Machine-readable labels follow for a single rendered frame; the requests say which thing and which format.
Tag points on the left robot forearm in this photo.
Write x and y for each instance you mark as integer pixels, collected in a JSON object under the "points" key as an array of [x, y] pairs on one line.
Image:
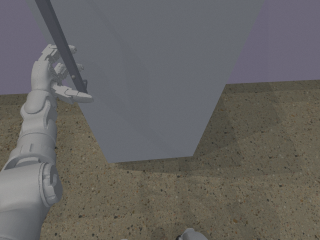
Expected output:
{"points": [[37, 139]]}

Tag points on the handle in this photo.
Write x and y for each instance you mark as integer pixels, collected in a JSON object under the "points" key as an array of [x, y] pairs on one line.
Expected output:
{"points": [[53, 25]]}

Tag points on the right robot shin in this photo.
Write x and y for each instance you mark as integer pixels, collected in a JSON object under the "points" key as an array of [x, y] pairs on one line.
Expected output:
{"points": [[189, 230]]}

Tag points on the left robot upper arm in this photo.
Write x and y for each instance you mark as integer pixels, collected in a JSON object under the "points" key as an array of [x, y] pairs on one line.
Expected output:
{"points": [[26, 195]]}

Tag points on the left robot hand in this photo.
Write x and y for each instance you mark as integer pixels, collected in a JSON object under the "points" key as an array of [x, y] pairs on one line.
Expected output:
{"points": [[43, 77]]}

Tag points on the fridge door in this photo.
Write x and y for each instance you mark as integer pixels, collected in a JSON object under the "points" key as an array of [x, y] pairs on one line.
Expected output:
{"points": [[155, 68]]}

